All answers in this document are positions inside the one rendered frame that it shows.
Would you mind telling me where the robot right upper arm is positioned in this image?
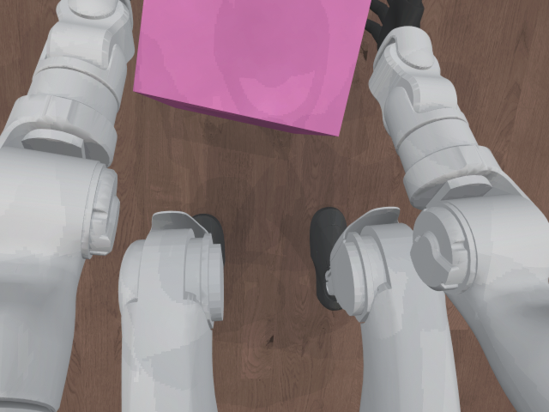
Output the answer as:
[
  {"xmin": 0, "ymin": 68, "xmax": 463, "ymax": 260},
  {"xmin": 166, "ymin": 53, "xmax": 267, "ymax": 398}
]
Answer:
[{"xmin": 410, "ymin": 194, "xmax": 549, "ymax": 412}]

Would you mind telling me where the left robot forearm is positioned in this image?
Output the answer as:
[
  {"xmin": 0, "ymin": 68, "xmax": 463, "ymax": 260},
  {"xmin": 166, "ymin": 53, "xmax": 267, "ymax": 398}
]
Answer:
[{"xmin": 0, "ymin": 0, "xmax": 135, "ymax": 168}]

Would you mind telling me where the robot right hand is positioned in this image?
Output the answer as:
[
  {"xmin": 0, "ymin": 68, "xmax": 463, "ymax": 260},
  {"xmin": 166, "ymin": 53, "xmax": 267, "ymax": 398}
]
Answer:
[{"xmin": 365, "ymin": 0, "xmax": 425, "ymax": 51}]

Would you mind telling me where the right robot forearm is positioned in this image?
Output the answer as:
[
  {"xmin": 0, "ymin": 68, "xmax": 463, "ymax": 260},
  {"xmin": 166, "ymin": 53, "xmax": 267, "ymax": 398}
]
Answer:
[{"xmin": 369, "ymin": 26, "xmax": 549, "ymax": 224}]

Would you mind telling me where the robot left upper arm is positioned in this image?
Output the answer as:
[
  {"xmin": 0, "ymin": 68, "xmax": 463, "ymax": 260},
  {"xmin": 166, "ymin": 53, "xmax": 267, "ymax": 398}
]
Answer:
[{"xmin": 0, "ymin": 146, "xmax": 120, "ymax": 412}]

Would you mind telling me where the right robot foot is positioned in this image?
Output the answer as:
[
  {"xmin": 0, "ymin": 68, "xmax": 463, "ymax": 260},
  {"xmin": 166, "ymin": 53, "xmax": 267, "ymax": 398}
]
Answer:
[{"xmin": 310, "ymin": 207, "xmax": 347, "ymax": 311}]

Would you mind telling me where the right robot thigh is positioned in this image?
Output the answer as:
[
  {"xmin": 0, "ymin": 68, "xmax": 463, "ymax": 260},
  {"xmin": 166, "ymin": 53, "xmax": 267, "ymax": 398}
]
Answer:
[{"xmin": 336, "ymin": 223, "xmax": 461, "ymax": 412}]

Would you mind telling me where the carton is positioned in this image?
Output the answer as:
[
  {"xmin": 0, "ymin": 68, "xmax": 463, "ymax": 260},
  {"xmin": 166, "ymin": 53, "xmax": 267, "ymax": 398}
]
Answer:
[{"xmin": 133, "ymin": 0, "xmax": 371, "ymax": 136}]

